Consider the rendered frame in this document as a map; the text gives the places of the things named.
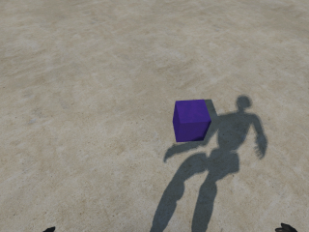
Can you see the robot right hand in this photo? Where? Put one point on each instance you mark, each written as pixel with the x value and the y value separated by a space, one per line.
pixel 285 228

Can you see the carton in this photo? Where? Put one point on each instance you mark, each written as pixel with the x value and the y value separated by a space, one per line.
pixel 191 120

